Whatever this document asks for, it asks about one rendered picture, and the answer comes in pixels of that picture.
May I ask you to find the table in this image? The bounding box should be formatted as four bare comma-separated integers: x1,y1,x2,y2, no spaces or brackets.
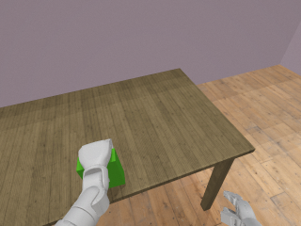
0,68,256,226

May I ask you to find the robot right hand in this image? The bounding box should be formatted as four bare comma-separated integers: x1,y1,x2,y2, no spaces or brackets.
220,190,257,226

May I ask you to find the sponge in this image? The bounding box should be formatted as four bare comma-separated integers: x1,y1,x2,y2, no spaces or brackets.
76,148,126,188

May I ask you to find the robot left hand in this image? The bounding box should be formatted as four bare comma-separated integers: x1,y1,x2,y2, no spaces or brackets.
78,138,114,182

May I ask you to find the left robot forearm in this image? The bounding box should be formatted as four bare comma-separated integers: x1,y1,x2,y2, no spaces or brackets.
55,165,110,226

